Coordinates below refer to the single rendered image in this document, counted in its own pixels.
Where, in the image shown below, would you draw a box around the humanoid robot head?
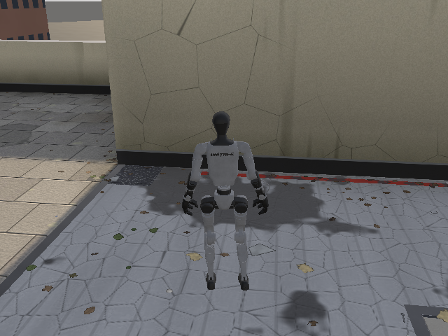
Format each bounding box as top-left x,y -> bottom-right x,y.
210,111 -> 234,146

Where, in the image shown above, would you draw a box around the robot left forearm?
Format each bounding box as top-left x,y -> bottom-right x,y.
183,172 -> 197,202

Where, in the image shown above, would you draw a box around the left robot upper arm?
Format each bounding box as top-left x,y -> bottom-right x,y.
190,142 -> 208,182

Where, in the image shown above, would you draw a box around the robot right hand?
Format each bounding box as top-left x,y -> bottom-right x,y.
253,197 -> 269,215

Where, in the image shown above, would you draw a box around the robot left hand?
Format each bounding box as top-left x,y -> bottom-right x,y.
182,199 -> 198,216

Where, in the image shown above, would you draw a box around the right robot upper arm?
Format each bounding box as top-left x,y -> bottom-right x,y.
237,141 -> 257,180

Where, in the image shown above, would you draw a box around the robot right forearm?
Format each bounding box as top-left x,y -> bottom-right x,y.
251,169 -> 266,200

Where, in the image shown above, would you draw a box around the robot left shin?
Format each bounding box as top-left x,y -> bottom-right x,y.
204,232 -> 215,280

